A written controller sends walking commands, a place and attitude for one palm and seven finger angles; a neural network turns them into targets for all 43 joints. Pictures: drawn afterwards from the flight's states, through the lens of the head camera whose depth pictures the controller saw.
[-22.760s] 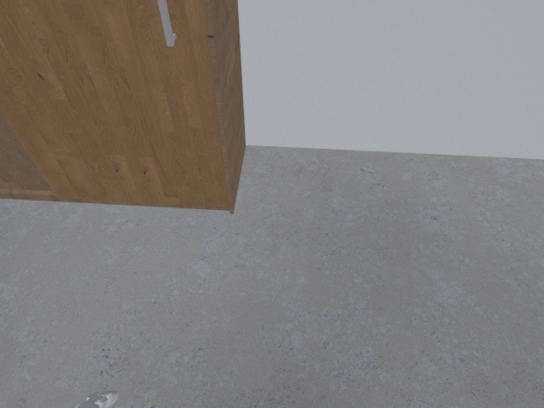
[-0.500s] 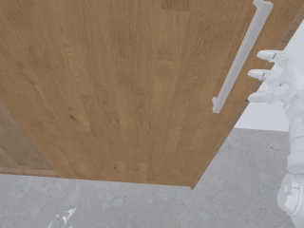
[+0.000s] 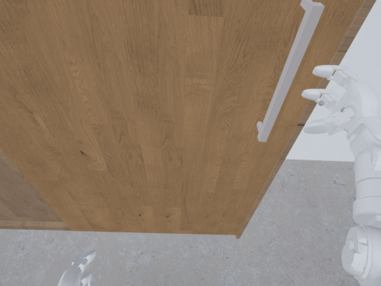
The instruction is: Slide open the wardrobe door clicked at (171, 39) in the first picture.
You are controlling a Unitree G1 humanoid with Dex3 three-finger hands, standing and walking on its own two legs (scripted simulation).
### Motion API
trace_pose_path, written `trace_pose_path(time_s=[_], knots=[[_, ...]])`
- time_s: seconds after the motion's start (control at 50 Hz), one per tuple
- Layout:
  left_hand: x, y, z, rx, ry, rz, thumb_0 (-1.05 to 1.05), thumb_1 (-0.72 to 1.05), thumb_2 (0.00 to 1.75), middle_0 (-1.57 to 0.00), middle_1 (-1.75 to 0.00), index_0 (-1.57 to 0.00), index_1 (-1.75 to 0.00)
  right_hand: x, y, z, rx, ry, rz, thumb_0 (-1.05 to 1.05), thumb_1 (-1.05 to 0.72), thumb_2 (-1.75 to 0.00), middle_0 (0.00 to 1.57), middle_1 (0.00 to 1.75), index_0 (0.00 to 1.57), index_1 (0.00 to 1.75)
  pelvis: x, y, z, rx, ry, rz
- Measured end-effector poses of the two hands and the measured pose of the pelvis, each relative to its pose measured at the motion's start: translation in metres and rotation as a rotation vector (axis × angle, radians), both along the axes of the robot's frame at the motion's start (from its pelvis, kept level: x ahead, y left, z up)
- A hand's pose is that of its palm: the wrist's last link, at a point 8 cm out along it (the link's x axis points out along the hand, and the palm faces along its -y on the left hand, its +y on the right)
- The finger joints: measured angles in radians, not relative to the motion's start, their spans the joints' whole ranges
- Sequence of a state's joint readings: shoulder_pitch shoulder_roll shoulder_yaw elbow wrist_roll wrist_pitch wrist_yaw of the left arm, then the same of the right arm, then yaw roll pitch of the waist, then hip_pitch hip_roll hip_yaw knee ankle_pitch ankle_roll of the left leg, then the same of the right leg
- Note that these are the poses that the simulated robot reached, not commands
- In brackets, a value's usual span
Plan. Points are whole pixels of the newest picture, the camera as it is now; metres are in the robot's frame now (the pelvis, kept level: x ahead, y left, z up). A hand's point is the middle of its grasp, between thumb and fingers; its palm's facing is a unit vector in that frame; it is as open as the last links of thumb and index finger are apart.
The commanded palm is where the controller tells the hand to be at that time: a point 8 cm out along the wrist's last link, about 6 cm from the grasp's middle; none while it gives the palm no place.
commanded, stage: move the hooked fingers beside the handle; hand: right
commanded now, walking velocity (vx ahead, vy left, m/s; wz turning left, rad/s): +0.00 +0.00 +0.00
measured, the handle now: (280, 82) +0.48 -0.13 +0.21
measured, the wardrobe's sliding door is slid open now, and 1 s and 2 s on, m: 0.00 0.00 0.00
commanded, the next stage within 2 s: none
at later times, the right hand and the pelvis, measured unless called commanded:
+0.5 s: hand (320, 101) +0.42 -0.20 +0.22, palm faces -0.05 +1.00 -0.03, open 14.0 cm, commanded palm +0.40 -0.25 +0.21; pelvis +0.00 +0.00 +0.00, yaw +0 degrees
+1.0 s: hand (318, 104) +0.43 -0.20 +0.21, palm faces -0.03 +1.00 -0.04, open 14.0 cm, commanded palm +0.40 -0.25 +0.21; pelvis +0.00 +0.01 +0.00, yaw +0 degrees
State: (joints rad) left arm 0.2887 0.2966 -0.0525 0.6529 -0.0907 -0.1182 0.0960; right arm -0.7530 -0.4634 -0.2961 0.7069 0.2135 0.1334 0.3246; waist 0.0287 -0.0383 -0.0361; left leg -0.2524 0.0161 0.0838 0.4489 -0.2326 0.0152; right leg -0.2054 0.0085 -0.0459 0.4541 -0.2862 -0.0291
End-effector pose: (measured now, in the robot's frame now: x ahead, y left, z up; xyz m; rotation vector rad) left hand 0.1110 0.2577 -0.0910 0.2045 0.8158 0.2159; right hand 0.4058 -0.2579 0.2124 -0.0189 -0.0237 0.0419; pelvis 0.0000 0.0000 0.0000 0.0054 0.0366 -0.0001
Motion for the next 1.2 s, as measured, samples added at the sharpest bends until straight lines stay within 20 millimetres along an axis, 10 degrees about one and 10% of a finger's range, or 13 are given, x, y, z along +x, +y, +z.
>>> trace_pose_path(time_s=[1.2], knots=[[-0.005,0.003,0.000,-0.022,-0.008,0.026,0.02,0.90,0.90,-0.20,-0.30,-0.20,-0.30,0.002,0.008,0.008,0.009,-0.028,-0.040,-0.01,0.51,-0.30,0.30,1.20,0.30,1.20,-0.001,0.008,0.001,-0.004,-0.012,0.017]])
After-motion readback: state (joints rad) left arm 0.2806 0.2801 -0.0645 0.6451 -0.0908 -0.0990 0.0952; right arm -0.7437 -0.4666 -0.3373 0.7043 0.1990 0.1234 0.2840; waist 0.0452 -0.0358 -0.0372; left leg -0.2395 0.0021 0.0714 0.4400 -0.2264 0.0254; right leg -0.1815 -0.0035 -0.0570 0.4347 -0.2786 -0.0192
